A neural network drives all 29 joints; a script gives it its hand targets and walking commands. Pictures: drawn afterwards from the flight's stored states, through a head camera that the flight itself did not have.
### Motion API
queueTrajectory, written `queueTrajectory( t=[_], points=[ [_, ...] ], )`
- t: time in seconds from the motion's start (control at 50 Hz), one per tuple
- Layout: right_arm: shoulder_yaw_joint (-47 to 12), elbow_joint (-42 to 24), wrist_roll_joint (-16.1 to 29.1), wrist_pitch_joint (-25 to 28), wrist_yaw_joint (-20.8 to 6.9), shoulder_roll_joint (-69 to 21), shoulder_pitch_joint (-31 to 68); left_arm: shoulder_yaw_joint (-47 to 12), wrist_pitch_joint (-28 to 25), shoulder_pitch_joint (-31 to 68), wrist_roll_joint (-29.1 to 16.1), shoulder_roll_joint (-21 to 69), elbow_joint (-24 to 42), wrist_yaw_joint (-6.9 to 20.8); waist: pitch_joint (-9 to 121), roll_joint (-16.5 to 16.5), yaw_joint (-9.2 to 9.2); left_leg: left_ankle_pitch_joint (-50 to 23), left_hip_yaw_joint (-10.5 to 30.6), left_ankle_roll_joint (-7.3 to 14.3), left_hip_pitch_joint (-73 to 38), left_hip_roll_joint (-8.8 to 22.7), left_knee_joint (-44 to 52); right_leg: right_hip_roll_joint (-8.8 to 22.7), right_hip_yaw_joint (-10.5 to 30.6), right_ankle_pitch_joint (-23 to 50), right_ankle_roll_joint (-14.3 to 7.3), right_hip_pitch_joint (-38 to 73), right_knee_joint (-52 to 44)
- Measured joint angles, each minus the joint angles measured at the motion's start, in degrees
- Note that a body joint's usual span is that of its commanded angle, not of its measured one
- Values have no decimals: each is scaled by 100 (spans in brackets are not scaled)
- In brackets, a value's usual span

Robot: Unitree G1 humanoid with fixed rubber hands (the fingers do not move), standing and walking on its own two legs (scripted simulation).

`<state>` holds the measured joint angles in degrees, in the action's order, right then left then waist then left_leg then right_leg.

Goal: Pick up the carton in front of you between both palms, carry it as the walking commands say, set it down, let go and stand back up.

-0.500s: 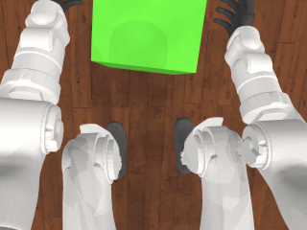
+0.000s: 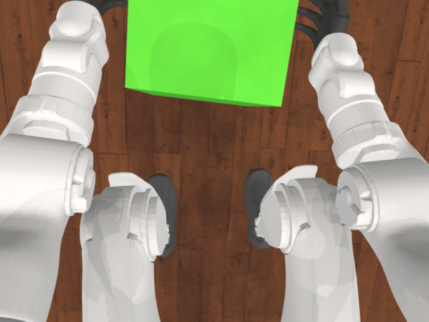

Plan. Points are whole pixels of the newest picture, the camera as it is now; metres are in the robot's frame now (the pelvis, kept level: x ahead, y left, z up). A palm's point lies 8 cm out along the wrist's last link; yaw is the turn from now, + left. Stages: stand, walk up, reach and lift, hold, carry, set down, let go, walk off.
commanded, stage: reach and lift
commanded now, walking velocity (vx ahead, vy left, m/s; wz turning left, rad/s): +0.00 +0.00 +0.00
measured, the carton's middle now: (208, 40) +0.52 +0.01 -0.25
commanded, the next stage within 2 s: none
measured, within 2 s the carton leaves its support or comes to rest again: leaves its support in 0.42 s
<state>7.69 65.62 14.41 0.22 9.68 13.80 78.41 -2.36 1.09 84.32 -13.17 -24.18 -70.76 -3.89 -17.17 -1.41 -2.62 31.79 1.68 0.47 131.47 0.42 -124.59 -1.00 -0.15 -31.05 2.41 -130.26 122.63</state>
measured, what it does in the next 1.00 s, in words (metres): rises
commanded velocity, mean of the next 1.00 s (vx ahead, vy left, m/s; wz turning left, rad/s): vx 0.00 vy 0.00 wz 0.00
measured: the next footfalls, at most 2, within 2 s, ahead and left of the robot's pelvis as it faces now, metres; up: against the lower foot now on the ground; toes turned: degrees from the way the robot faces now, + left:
none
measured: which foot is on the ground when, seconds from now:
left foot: down 0.00-1.00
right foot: down 0.00-1.00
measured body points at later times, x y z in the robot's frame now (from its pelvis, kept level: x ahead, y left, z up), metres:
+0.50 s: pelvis +0.00 +0.00 -0.01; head +0.35 +0.04 +0.26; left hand +0.56 +0.16 -0.17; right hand +0.55 -0.14 -0.16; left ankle +0.11 +0.12 -0.34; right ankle +0.12 -0.13 -0.34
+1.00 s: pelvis +0.00 -0.01 +0.11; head +0.26 +0.02 +0.47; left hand +0.50 +0.18 +0.04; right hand +0.51 -0.13 +0.04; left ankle +0.11 +0.12 -0.34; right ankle +0.12 -0.13 -0.34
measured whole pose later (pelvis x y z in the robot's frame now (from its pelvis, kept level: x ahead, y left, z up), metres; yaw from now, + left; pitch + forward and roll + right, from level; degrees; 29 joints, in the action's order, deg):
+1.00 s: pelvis +0.00 -0.01 +0.11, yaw +4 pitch +43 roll -1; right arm 31.8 38.0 -12.5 -20.1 4.1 -2.9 58.3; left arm 25.4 19.8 62.6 14.6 -2.7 -45.4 -0.7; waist 9.6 -0.7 -1.0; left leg 27.1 2.6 -1.1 118.4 -2.5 -102.5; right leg -3.9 2.5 -28.5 2.9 -117.1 102.5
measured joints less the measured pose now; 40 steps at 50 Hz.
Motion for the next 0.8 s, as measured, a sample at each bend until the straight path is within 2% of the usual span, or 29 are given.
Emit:
queueTrajectory(
  t=[0.1, 0.12, 0.18, 0.26, 0.32, 0.38, 0.46, 0.5, 0.56, 0.66, 0.8],
  points=[
    [-167, 22, 80, 25, -25, -61, 210, -161, -47, 176, -11, 195, -76, -19, -111, -12, 16, -66, 1, 11, -15, 17, 61, -20, 0, 82, 3, 9, -72],
    [-176, 44, 68, 28, -19, -102, 290, -127, -73, 222, 18, 243, -88, -95, -150, -23, 23, -74, 1, 12, -25, 24, 66, -28, 0, 97, 3, 15, -79],
    [-79, 120, 46, 58, 170, -124, 406, -169, -90, 350, 35, 266, -165, -187, -236, -47, 50, -95, 6, 11, -48, 30, 72, -37, -4, 127, 1, 34, -89],
    [229, 173, -73, -4, 209, -165, 495, -150, -32, 614, 166, 295, -451, -170, -270, -72, 72, -127, 26, 11, -23, 20, 38, -34, -23, 154, -7, 24, -65],
    [536, 122, -370, -232, 94, -195, 544, 107, 186, 679, 443, 346, -421, -139, -258, -72, 74, -135, 30, 17, 33, -1, -53, -33, -19, 145, 5, -18, 28],
    [673, -45, -518, -464, 21, -167, 499, 265, 424, 563, 600, 408, -153, -127, -192, -83, 89, -126, 18, 30, 112, -7, -154, -63, 9, 130, 34, -96, 134],
    [669, -465, -454, -735, 79, -208, 275, 274, 652, 114, 558, 498, 447, -272, 6, -125, 67, -98, -6, 29, 182, -25, -238, -140, 81, 71, 102, -165, 238],
    [706, -784, -443, -861, 131, -296, 26, 311, 797, -204, 547, 573, 836, -371, 198, -146, 41, -83, -5, 9, 185, -55, -231, -184, 120, 28, 143, -162, 250],
    [889, -1445, -543, -1054, 136, -511, -568, 510, 1041, -703, 686, 745, 1434, -373, 591, -157, 35, -68, 8, -41, 126, -123, -138, -240, 179, -39, 190, -94, 196],
    [1423, -2202, -1117, -1399, -13, -965, -1372, 1199, 1450, -1333, 1229, 1210, 2032, -218, 1353, -83, 113, -100, 27, -110, -153, -237, 278, -210, 215, -96, 157, 202, -147],
    [2306, -2354, -2326, -1820, -357, -1486, -1649, 2307, 1753, -1676, 2247, 1726, 2024, 142, 2181, 125, 116, -305, 93, -137, -646, -340, 1192, -162, 187, 60, 122, 722, -1028]
  ],
)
